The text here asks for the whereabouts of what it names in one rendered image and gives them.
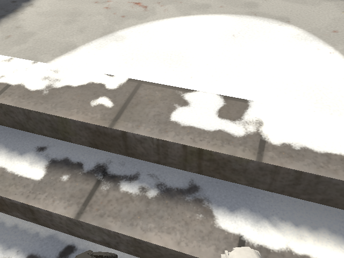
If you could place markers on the stairs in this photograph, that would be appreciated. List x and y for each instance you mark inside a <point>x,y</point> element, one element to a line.
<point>67,186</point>

